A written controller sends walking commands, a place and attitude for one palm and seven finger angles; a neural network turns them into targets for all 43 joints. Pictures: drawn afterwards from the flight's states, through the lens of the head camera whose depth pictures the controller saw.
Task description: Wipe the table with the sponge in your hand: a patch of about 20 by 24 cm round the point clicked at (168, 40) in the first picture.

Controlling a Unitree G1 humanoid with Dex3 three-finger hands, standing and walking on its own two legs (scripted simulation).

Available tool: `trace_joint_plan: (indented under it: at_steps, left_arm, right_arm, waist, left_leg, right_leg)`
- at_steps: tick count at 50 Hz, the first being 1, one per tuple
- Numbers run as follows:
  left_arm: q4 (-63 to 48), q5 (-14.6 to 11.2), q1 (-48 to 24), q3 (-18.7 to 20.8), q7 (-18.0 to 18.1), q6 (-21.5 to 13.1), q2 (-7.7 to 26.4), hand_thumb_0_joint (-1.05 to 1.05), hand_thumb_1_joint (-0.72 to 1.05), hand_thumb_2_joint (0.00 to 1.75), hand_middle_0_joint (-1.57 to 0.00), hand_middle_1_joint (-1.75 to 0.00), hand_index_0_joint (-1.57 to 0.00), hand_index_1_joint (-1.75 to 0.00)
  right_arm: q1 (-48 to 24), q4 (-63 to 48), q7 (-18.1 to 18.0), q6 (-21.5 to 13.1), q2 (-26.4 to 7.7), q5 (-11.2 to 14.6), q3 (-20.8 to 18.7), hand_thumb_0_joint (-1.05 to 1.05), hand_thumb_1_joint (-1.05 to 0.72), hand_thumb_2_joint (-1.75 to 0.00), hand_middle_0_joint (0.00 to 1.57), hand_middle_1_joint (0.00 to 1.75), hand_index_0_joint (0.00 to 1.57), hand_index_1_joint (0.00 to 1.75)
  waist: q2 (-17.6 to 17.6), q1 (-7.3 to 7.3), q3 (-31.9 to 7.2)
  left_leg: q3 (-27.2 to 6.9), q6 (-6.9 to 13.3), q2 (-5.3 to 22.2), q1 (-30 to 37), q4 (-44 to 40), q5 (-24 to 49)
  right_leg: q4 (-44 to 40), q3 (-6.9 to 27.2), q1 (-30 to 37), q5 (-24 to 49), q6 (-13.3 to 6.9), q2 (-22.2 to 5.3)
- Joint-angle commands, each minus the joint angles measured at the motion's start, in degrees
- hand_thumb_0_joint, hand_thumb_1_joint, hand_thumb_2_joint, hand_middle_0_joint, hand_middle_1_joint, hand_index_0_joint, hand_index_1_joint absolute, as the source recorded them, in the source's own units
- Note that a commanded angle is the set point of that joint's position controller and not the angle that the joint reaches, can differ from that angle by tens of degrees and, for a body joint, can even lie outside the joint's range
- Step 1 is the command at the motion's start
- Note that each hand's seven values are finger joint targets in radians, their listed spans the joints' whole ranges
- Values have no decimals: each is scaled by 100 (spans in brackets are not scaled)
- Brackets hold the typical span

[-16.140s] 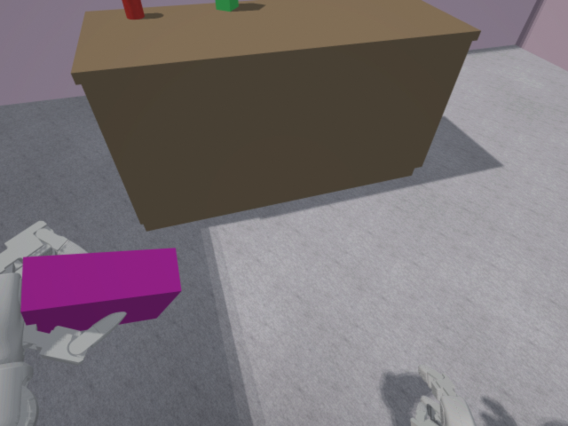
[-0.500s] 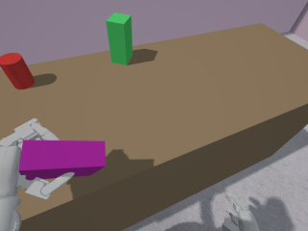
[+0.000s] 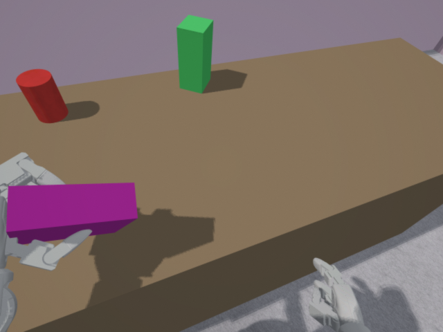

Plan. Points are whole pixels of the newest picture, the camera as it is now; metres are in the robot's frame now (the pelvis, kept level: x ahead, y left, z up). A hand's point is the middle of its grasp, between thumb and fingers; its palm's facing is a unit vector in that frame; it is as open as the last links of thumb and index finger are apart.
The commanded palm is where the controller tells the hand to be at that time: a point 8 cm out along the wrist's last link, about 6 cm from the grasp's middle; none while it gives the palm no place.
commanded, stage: look again from close up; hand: left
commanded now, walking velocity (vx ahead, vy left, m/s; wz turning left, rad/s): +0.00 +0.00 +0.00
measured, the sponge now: (91, 212) +0.24 +0.21 +0.13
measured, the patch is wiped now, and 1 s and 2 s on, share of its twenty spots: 0.00 0.00 0.00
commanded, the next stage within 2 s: shuffle to correct the standing spot in 0.36 s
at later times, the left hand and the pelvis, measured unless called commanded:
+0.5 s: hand (56, 216) +0.22 +0.24 +0.16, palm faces +0.36 -0.85 -0.39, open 9.1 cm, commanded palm +0.16 +0.28 +0.18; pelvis +0.00 +0.00 +0.00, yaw +0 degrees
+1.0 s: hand (99, 218) +0.22 +0.19 +0.16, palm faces +0.33 -0.85 -0.41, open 9.1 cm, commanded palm +0.16 +0.23 +0.18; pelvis +0.00 -0.05 +0.00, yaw +0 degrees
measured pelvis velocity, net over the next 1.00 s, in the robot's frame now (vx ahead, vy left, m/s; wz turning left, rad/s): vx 0.00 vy -0.05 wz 0.00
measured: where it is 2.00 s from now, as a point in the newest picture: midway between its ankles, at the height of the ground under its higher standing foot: outside the picture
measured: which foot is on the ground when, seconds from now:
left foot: down 0.00-1.00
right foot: down 0.00-1.00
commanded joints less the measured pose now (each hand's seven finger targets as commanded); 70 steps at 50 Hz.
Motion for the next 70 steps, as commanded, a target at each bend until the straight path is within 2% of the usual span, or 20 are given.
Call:
trace_joint_plan:
  at_steps: [1,3,4,8,9,13,14,17,23,24,28,29,37,43,44,53,54,61,66,70]
  left_arm:
    - [-1340,-48,-471,447,106,-401,736,0,10,130,-120,-160,-120,-160]
    - [-1248,-3,-460,538,138,-356,798,0,10,130,-120,-160,-120,-160]
    - [-1054,-33,-382,216,95,-360,458,0,10,130,-120,-160,-120,-160]
    - [-1238,30,-595,590,171,-355,898,0,10,130,-120,-160,-120,-160]
    - [-1039,-13,-488,315,127,-369,576,0,10,130,-120,-160,-120,-160]
    - [-1236,-5,-478,691,179,-379,951,0,10,130,-120,-160,-120,-160]
    - [-1117,-41,-318,464,136,-401,678,0,10,130,-120,-160,-120,-160]
    - [-1399,-52,-269,555,156,-442,828,0,10,130,-120,-160,-120,-160]
    - [-1207,-38,-57,669,164,-381,889,0,10,130,-120,-160,-120,-160]
    - [-1038,-82,24,467,118,-382,641,0,10,130,-120,-160,-120,-160]
    - [-1225,-66,-361,674,126,-346,927,0,10,130,-120,-160,-120,-160]
    - [-1113,-111,-339,438,85,-346,666,0,10,130,-120,-160,-120,-160]
    - [-1515,-112,-480,462,84,-311,781,0,10,130,-120,-160,-120,-160]
    - [-1431,-166,0,827,70,-219,1030,0,10,130,-120,-160,-120,-160]
    - [-1305,-233,49,551,16,-205,726,0,10,130,-120,-160,-120,-160]
    - [-1499,-324,-16,787,7,-75,1063,0,10,130,-120,-160,-120,-160]
    - [-1405,-359,9,589,-15,-77,845,0,10,130,-120,-160,-120,-160]
    - [-1447,-313,231,730,206,-73,952,0,10,130,-120,-160,-120,-160]
    - [-1254,-270,251,721,241,-114,932,0,10,130,-120,-160,-120,-160]
    - [-1146,-237,82,574,213,-103,861,0,10,130,-120,-160,-120,-160]
  right_arm:
    - [-293,-803,-83,-266,-861,38,-411,0,-90,-90,20,30,20,30]
    - [-408,-777,-78,-279,-873,51,-401,0,-90,-90,20,30,20,30]
    - [-300,-765,-80,-231,-825,31,-370,0,-90,-90,20,30,20,30]
    - [-411,-770,-112,-249,-859,52,-403,0,-90,-90,20,30,20,30]
    - [-322,-766,-119,-208,-830,33,-380,0,-90,-90,20,30,20,30]
    - [-417,-798,-138,-236,-872,54,-420,0,-90,-90,20,30,20,30]
    - [-345,-793,-139,-201,-820,29,-392,0,-90,-90,20,30,20,30]
    - [-310,-813,-144,-232,-860,42,-445,0,-90,-90,20,30,20,30]
    - [-355,-768,-129,-224,-872,65,-433,0,-90,-90,20,30,20,30]
    - [-264,-732,-133,-186,-836,41,-415,0,-90,-90,20,30,20,30]
    - [-382,-762,-143,-167,-848,77,-444,0,-90,-90,20,30,20,30]
    - [-289,-757,-143,-135,-825,47,-430,0,-90,-90,20,30,20,30]
    - [-265,-889,-46,-125,-805,53,-519,0,-90,-90,20,30,20,30]
    - [-310,-926,-14,-36,-812,68,-523,0,-90,-90,20,30,20,30]
    - [-251,-938,-18,5,-788,55,-499,0,-90,-90,20,30,20,30]
    - [-346,-929,-109,44,-843,86,-568,0,-90,-90,20,30,20,30]
    - [-258,-903,-107,64,-828,62,-548,0,-90,-90,20,30,20,30]
    - [-375,-869,-125,70,-801,138,-474,0,-90,-90,20,30,20,30]
    - [-454,-790,-140,98,-821,127,-438,0,-90,-90,20,30,20,30]
    - [-451,-765,-164,80,-858,118,-445,0,-90,-90,20,30,20,30]
  waist:
    - [700,-70,-1008]
    - [671,-51,-1037]
    - [636,-79,-860]
    - [590,-67,-867]
    - [507,-78,-754]
    - [536,-60,-895]
    - [547,-72,-863]
    - [618,-66,-1049]
    - [534,-70,-921]
    - [429,-97,-883]
    - [584,-98,-833]
    - [662,-124,-775]
    - [1027,-111,-934]
    - [608,-116,-1076]
    - [547,-152,-1013]
    - [330,-158,-1020]
    - [282,-188,-1045]
    - [162,-140,-944]
    - [36,-88,-905]
    - [50,-83,-879]
  left_leg:
    - [-690,-368,703,315,-687,1230]
    - [-622,-353,684,273,-769,754]
    - [-699,-320,667,127,-818,614]
    - [-703,-343,657,85,-888,370]
    - [-765,-320,645,-2,-926,321]
    - [-702,-311,618,66,-842,278]
    - [-741,-283,606,29,-843,356]
    - [-792,-325,624,185,-729,973]
    - [-698,-329,652,123,-760,690]
    - [-776,-323,659,139,-821,691]
    - [-790,-425,826,260,-986,765]
    - [-900,-419,845,208,-1066,754]
    - [-951,-430,1107,468,-871,1348]
    - [-762,-337,1055,389,-503,1404]
    - [-746,-289,1014,308,-461,1311]
    - [-530,-257,903,297,31,943]
    - [-495,-238,830,249,120,841]
    - [-441,-238,366,-70,588,323]
    - [-513,-188,413,-81,279,733]
    - [-645,-150,555,302,-27,1035]
  right_leg:
    - [-106,219,401,1074,-253,-133]
    - [-136,268,361,876,-242,-100]
    - [-218,212,358,824,-253,-111]
    - [-217,291,386,752,-242,-98]
    - [-270,226,385,686,-256,-110]
    - [-290,345,435,738,-267,-157]
    - [-317,273,484,794,-281,-170]
    - [-194,287,597,1127,-296,-213]
    - [-231,297,434,932,-267,-190]
    - [-275,226,408,892,-270,-152]
    - [-115,206,276,676,-216,-27]
    - [-122,126,264,610,-218,15]
    - [-52,109,223,525,-237,3]
    - [-165,217,284,1048,-262,-54]
    - [-233,210,265,1086,-279,-68]
    - [-259,650,-41,1357,-360,-251]
    - [-289,614,-36,1320,-396,-299]
    - [-800,1379,120,1376,-181,-842]
    - [-605,1171,437,2141,34,-806]
    - [-499,937,230,1735,-28,-602]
